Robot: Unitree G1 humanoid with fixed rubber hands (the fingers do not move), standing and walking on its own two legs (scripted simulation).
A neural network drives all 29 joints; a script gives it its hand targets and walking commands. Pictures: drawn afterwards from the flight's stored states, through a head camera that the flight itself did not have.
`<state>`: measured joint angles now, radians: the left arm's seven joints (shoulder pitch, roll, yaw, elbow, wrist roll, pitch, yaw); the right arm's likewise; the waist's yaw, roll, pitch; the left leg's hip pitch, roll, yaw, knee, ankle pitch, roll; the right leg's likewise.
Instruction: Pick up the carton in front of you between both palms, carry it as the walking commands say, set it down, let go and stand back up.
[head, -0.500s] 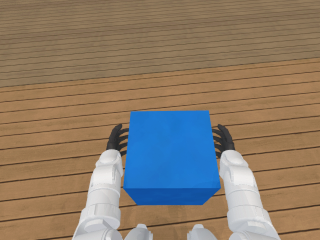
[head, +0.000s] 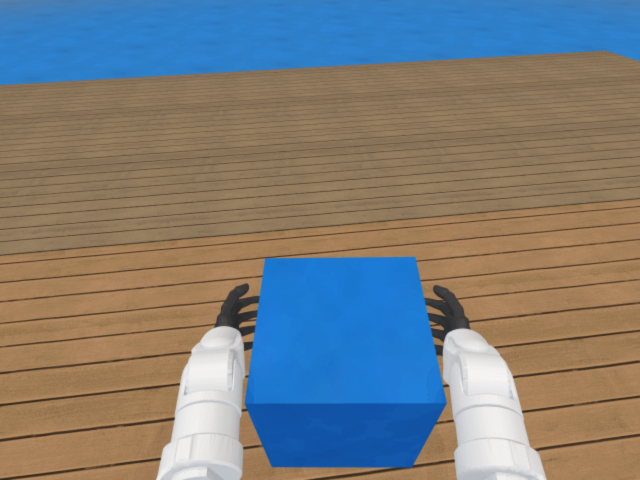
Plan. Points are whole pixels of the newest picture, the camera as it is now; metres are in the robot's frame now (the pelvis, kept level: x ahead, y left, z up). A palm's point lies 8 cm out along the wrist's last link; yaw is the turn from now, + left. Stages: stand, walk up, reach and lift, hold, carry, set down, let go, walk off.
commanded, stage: reach and lift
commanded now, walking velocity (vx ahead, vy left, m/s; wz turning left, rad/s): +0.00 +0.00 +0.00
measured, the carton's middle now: (340, 366) +0.30 +0.00 -0.05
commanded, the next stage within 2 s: hold in 0.84 s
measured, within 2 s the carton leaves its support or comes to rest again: neither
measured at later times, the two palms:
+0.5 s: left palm (228, 327) +0.31 +0.15 +0.04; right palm (456, 329) +0.30 -0.15 +0.04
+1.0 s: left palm (223, 325) +0.30 +0.15 +0.06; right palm (459, 327) +0.30 -0.15 +0.06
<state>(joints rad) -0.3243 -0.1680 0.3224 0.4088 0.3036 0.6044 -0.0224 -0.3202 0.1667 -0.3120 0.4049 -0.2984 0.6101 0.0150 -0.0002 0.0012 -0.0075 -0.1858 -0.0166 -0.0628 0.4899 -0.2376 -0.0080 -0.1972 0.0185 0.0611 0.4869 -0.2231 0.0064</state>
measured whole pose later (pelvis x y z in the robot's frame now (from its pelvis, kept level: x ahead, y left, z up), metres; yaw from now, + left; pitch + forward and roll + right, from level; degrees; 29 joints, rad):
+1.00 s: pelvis +0.01 +0.00 +0.01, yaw +0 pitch -7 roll +0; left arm -0.23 -0.14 0.19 0.18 0.25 0.74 -0.01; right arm -0.22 0.14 -0.19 0.17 -0.25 0.74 0.01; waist 0.00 0.00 0.03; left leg -0.03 -0.02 -0.07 0.35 -0.19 -0.01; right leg -0.04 0.01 0.06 0.35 -0.18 0.01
